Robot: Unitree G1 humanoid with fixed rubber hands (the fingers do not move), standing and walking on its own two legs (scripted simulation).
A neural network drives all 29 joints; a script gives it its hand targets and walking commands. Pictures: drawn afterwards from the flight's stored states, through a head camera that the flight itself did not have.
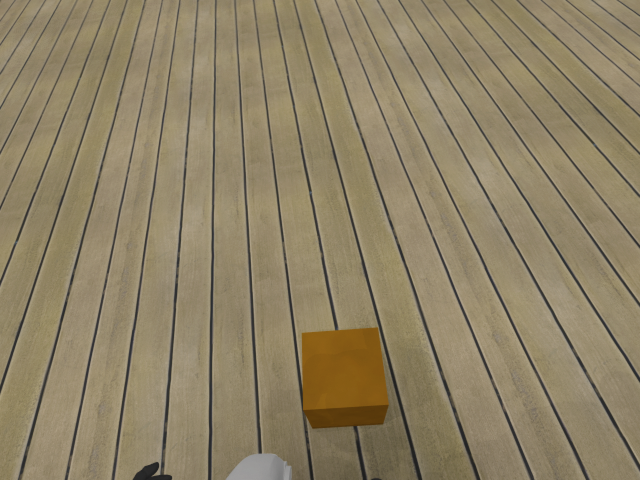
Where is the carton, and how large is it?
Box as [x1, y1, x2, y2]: [302, 327, 388, 428]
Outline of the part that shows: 377,327 302,333 303,410 312,428 380,424 383,422 388,402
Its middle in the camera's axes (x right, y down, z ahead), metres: +0.07 +0.39 +1.09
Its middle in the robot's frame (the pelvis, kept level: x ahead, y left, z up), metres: +0.42 -0.02 -0.66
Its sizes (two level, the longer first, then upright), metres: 0.210 0.200 0.250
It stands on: the floor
